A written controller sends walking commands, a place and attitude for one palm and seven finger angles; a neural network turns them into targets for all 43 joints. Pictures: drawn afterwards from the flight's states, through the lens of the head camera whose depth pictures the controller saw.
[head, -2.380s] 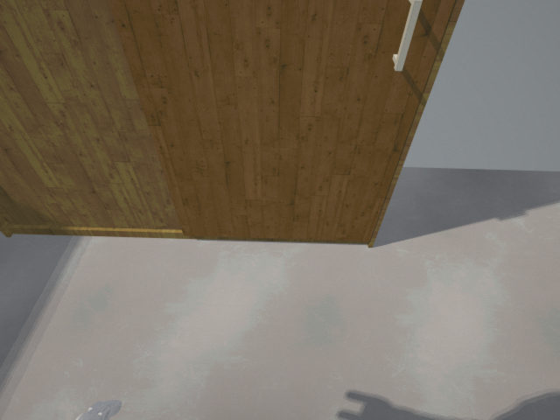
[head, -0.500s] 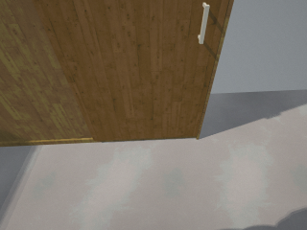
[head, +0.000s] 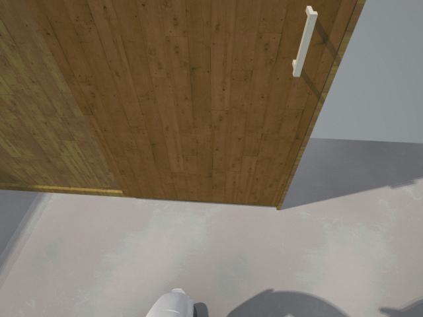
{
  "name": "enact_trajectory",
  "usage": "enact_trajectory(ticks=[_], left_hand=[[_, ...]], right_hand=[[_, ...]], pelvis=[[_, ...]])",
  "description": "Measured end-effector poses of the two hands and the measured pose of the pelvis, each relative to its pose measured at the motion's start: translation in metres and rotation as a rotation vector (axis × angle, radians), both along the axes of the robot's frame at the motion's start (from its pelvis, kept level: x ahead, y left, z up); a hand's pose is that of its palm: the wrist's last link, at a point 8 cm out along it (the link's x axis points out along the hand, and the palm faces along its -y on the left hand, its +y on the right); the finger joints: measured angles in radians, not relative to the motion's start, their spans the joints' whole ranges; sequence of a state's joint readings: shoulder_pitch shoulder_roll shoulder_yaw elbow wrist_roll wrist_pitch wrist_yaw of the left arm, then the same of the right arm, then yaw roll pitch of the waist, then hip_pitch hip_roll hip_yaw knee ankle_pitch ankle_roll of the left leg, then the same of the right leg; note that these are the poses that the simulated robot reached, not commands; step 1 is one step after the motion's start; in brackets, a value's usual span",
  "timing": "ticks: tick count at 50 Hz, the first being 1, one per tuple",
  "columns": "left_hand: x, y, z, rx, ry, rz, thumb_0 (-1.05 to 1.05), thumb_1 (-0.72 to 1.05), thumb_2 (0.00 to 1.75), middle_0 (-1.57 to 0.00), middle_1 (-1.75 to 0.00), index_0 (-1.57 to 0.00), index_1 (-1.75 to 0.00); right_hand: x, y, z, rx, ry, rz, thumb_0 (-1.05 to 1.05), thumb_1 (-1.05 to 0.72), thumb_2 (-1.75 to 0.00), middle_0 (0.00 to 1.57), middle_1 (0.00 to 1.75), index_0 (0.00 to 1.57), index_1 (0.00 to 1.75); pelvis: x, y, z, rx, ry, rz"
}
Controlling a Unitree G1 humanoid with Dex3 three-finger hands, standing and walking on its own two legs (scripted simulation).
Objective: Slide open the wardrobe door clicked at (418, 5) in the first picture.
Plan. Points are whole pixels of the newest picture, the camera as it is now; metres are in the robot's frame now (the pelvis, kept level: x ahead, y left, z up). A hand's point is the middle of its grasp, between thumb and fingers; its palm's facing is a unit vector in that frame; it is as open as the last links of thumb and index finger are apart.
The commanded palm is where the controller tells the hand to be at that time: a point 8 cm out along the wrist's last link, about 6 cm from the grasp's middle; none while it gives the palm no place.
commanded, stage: take the last steps up to it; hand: right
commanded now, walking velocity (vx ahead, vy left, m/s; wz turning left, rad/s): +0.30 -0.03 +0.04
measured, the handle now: (302, 43) +0.73 -0.15 +0.16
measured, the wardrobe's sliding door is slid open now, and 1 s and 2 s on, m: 0.00 0.00 0.00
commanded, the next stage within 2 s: come to a stop and stand still in 0.38 s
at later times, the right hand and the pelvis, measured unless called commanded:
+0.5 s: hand out of the picture +0.16 -0.22 -0.19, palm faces +0.10 +0.98 -0.17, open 7.3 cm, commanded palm none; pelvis +0.22 -0.05 -0.01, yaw +0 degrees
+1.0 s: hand (308, 246) +0.33 -0.20 -0.16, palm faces -0.04 +0.95 -0.30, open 7.3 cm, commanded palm none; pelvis +0.23 +0.00 -0.01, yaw +4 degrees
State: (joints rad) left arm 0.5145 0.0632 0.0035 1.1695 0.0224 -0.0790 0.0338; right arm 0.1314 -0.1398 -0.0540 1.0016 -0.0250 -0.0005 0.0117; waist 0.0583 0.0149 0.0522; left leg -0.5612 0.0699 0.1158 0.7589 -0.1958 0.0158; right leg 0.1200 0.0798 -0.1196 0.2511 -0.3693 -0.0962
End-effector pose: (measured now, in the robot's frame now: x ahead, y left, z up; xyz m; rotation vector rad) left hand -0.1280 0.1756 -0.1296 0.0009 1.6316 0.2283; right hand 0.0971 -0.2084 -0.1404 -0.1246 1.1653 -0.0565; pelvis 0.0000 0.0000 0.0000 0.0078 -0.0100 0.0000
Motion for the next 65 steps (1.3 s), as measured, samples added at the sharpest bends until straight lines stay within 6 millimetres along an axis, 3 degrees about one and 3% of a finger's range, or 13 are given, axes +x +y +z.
enact_trajectory(ticks=[4,7,13,18,23,26,29,34,40,45,53,58,65], left_hand=[[0.030,0.005,-0.010,-0.003,0.046,0.013,0.00,0.90,0.90,-0.20,-0.30,-0.20,-0.30],[0.070,0.019,-0.018,0.001,0.043,-0.005,0.01,0.90,0.90,-0.20,-0.30,-0.20,-0.30],[0.208,0.048,-0.013,0.063,-0.173,-0.100,0.01,0.90,0.90,-0.20,-0.30,-0.19,-0.30],[0.319,0.048,0.000,0.100,-0.361,-0.151,0.01,0.92,0.90,-0.20,-0.30,-0.19,-0.30],[0.400,0.023,0.003,0.112,-0.442,-0.224,0.01,0.92,0.90,-0.20,-0.30,-0.19,-0.30],[0.428,0.003,0.001,0.117,-0.469,-0.239,0.00,0.92,0.90,-0.20,-0.30,-0.19,-0.30],[0.438,-0.012,0.005,0.118,-0.464,-0.210,0.00,0.92,0.90,-0.20,-0.30,-0.19,-0.30],[0.441,-0.009,0.011,0.147,-0.420,-0.169,-0.02,0.95,0.90,-0.20,-0.30,-0.20,-0.30],[0.416,0.012,0.005,0.152,-0.340,-0.122,-0.01,0.93,0.90,-0.21,-0.30,-0.20,-0.30],[0.394,0.040,-0.010,0.126,-0.306,-0.082,0.00,0.91,0.90,-0.20,-0.30,-0.20,-0.30],[0.367,0.074,-0.030,0.071,-0.279,-0.036,0.01,0.91,0.90,-0.20,-0.30,-0.19,-0.30],[0.348,0.077,-0.022,0.058,-0.255,-0.052,0.01,0.91,0.90,-0.20,-0.30,-0.19,-0.30],[0.327,0.069,-0.013,0.078,-0.223,-0.100,0.01,0.90,0.90,-0.20,-0.30,-0.19,-0.30]], right_hand=[[0.063,0.011,-0.005,0.000,-0.071,0.022,0.00,-0.91,-0.90,0.20,0.30,0.20,0.30],[0.085,0.012,-0.008,-0.004,-0.112,-0.018,0.00,-0.91,-0.90,0.20,0.30,0.20,0.30],[0.070,-0.017,0.000,-0.070,0.009,-0.119,-0.02,-0.94,-0.90,0.20,0.30,0.20,0.30],[0.054,-0.039,0.002,-0.082,0.168,-0.119,-0.01,-0.94,-0.90,0.20,0.30,0.20,0.30],[0.052,-0.057,-0.009,-0.040,0.271,-0.162,0.00,-0.92,-0.90,0.20,0.30,0.20,0.30],[0.062,-0.069,-0.019,-0.025,0.318,-0.168,0.00,-0.92,-0.90,0.20,0.30,0.20,0.30],[0.087,-0.076,-0.016,-0.032,0.325,-0.144,0.00,-0.91,-0.90,0.20,0.30,0.20,0.30],[0.144,-0.081,-0.007,-0.040,0.256,-0.091,0.00,-0.91,-0.90,0.20,0.30,0.20,0.30],[0.203,-0.081,0.002,-0.086,0.133,-0.050,0.00,-0.91,-0.90,0.20,0.30,0.20,0.30],[0.230,-0.064,0.013,-0.134,0.044,-0.016,0.00,-0.91,-0.90,0.20,0.30,0.20,0.30],[0.215,-0.019,0.023,-0.161,0.020,0.019,0.00,-0.91,-0.90,0.20,0.30,0.20,0.30],[0.197,0.005,0.018,-0.111,0.031,-0.005,0.00,-0.91,-0.90,0.20,0.30,0.20,0.30],[0.160,0.009,-0.001,-0.054,0.072,-0.073,0.00,-0.93,-0.90,0.20,0.30,0.20,0.30]], pelvis=[[0.044,0.005,-0.012,0.009,-0.004,0.004],[0.073,0.010,-0.018,0.011,-0.016,-0.005],[0.120,0.006,-0.002,0.023,-0.017,-0.017],[0.157,-0.010,0.004,0.020,0.003,-0.008],[0.199,-0.038,-0.002,0.032,0.004,-0.002],[0.221,-0.053,-0.008,0.014,-0.006,0.014],[0.237,-0.060,-0.003,0.009,-0.015,0.034],[0.245,-0.064,0.006,0.014,-0.015,0.041],[0.242,-0.049,0.007,0.011,-0.013,0.054],[0.236,-0.026,0.001,-0.003,-0.015,0.062],[0.224,0.008,-0.003,-0.022,-0.012,0.054],[0.216,0.020,0.002,-0.014,0.001,0.041],[0.202,0.023,0.000,0.015,0.009,0.020]])
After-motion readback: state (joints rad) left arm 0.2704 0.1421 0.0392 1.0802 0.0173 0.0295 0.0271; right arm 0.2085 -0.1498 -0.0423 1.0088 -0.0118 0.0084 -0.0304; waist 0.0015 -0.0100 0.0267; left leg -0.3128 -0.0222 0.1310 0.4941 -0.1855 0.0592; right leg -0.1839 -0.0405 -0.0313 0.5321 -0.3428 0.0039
